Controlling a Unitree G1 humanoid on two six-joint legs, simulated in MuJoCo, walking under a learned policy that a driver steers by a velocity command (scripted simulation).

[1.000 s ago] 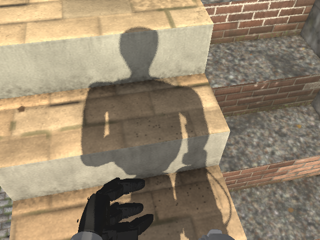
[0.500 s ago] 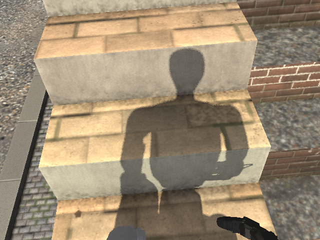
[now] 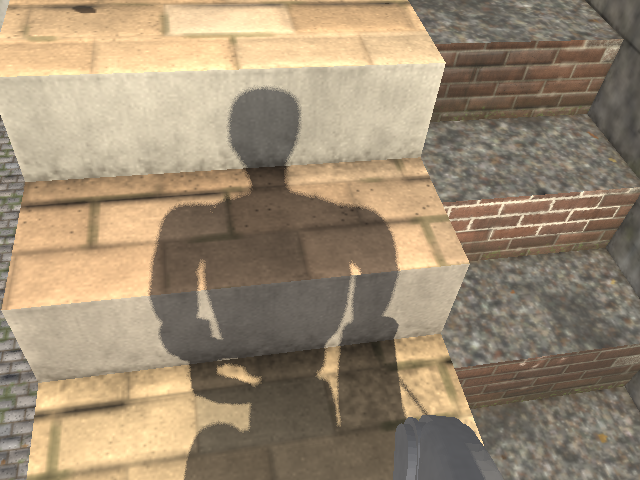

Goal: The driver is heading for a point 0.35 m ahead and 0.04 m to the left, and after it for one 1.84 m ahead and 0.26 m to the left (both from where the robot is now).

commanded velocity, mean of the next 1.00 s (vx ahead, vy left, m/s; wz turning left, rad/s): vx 0.50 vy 0.00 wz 0.24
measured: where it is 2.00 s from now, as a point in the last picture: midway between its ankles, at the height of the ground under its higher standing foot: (111, 118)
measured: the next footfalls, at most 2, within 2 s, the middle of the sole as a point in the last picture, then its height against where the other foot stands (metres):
right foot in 0.10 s outside the picture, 0.19 m higher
left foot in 0.68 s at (181, 449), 0.19 m higher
